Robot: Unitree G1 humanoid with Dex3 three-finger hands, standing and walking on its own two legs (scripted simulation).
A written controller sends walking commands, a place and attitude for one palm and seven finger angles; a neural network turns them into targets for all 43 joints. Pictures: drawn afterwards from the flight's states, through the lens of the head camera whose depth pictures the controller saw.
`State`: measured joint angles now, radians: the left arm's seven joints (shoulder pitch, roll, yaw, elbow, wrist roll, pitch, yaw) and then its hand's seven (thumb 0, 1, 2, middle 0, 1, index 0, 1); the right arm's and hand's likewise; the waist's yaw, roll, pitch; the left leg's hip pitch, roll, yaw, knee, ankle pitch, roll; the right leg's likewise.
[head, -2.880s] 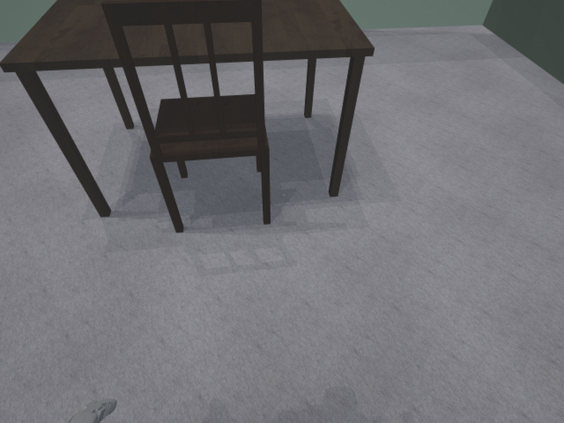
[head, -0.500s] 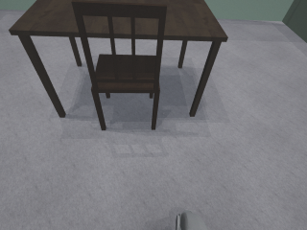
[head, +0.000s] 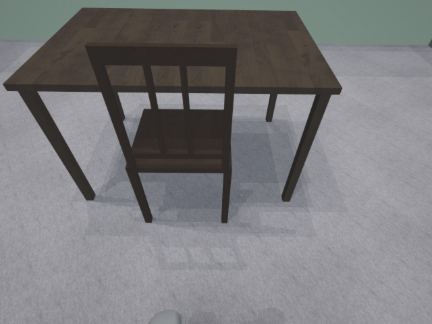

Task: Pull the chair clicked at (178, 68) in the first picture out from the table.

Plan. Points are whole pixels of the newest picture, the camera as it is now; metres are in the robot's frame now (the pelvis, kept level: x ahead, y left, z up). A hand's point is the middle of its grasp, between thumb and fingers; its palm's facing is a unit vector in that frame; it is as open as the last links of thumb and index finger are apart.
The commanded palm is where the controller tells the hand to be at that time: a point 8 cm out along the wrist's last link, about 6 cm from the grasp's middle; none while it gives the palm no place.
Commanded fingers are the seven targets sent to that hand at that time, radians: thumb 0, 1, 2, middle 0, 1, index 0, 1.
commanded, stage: take the last steps up to it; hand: left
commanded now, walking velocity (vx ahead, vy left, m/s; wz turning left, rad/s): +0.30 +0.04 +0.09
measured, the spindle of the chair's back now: (156, 114) +0.75 +0.24 -0.07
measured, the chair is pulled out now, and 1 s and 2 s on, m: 0.00 0.00 0.00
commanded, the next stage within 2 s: come to a stop and stand still in 0.66 s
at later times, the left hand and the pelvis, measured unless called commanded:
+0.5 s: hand (119, 302) +0.20 +0.23 -0.17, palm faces +0.06 -0.98 -0.18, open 7.3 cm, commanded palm none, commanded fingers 0.00 0.90 0.90 -0.20 -0.30 -0.20 -0.30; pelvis +0.17 +0.05 +0.00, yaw +0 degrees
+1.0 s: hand (150, 250) +0.32 +0.19 -0.17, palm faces +0.04 -0.97 -0.22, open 7.2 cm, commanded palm none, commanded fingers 0.00 0.90 0.90 -0.20 -0.30 -0.20 -0.30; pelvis +0.29 +0.01 +0.00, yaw -1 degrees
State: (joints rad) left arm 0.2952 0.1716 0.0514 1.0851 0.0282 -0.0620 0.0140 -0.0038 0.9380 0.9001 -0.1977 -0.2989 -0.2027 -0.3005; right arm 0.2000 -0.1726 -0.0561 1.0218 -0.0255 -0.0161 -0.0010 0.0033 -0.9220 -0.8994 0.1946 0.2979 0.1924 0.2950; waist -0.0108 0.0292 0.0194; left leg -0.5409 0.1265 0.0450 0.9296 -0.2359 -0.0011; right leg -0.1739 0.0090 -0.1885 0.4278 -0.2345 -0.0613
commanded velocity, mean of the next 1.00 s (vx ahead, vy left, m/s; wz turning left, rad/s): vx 0.11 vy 0.03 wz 0.01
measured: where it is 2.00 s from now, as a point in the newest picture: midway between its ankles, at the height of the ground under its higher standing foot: outside the picture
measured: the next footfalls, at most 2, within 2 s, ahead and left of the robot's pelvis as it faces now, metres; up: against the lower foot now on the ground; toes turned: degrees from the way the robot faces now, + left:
left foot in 0.16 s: +0.16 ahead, +0.14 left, +0.00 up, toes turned +10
right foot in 0.64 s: +0.34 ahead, -0.08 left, +0.00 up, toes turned -8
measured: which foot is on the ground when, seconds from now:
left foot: up 0.00-0.14, down 0.16-0.66, up 0.68-1.00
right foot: down 0.00-0.18, up 0.20-0.62, down 0.64-1.00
